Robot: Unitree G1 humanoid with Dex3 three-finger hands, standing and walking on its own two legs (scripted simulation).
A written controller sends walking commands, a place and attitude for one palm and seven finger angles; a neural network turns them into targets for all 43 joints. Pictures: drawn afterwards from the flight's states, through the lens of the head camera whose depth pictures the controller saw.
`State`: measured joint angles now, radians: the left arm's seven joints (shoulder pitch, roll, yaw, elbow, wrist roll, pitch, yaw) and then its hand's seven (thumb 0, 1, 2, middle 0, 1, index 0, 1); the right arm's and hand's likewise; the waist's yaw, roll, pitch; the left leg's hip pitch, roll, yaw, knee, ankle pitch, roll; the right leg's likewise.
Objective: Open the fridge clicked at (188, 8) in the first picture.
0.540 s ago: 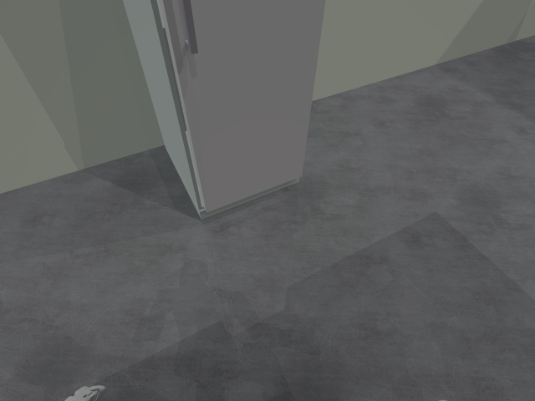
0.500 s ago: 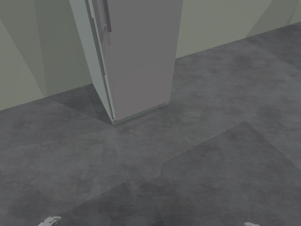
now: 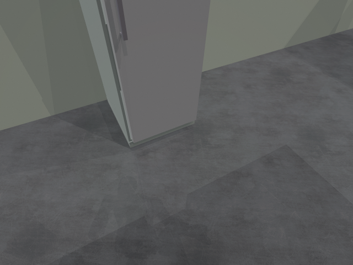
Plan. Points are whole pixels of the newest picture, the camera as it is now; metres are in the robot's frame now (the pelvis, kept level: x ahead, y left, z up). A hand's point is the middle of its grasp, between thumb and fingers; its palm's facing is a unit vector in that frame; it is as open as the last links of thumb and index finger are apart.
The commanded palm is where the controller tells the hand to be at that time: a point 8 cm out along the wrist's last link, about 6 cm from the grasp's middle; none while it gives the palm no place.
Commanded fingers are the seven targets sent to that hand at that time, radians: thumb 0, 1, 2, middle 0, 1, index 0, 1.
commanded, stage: stand and wait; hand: left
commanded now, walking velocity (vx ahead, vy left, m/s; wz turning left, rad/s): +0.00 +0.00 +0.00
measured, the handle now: (118, 5) +0.97 +0.30 +0.18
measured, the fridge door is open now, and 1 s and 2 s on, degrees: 0 0 0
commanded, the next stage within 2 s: look at it before walking up in 0.32 s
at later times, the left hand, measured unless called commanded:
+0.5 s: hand out of the picture +0.06 +0.24 -0.15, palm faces -0.04 -0.94 -0.33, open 7.4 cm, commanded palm none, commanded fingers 0.00 0.90 0.90 -0.20 -0.30 -0.20 -0.30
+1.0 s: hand out of the picture +0.06 +0.25 -0.15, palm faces -0.03 -0.94 -0.34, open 7.4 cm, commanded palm none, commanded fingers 0.00 0.90 0.90 -0.20 -0.30 -0.20 -0.30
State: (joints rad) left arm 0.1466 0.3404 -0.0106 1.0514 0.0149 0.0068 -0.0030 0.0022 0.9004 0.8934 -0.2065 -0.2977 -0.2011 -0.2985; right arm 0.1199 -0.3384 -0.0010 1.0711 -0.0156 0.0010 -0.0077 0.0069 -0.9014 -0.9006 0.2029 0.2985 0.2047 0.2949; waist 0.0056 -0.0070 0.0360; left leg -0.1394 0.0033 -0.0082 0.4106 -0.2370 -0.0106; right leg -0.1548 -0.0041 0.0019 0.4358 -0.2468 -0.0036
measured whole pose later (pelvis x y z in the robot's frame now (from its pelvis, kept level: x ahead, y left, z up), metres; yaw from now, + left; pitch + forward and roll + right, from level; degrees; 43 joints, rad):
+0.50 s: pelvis -0.01 +0.00 +0.00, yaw +0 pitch -2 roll +0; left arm 0.13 0.34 -0.01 1.08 0.02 0.00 -0.01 0.00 0.90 0.89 -0.21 -0.30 -0.20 -0.30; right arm 0.13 -0.33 0.00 1.11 -0.01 0.00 0.00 0.01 -0.90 -0.90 0.20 0.30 0.20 0.29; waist 0.00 -0.01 0.03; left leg -0.15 0.01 -0.01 0.38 -0.20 -0.01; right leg -0.16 0.00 0.00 0.40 -0.20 -0.01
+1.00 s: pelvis -0.01 +0.00 +0.00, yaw +0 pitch -2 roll +0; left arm 0.14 0.35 -0.01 1.09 0.02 0.00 -0.01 0.00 0.90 0.89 -0.21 -0.30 -0.20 -0.30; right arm 0.11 -0.34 0.00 1.11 -0.01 -0.01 0.00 0.01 -0.90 -0.90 0.20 0.30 0.20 0.29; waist 0.01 0.00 0.04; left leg -0.13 0.00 -0.01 0.36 -0.19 -0.01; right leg -0.15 0.00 0.00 0.38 -0.20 0.00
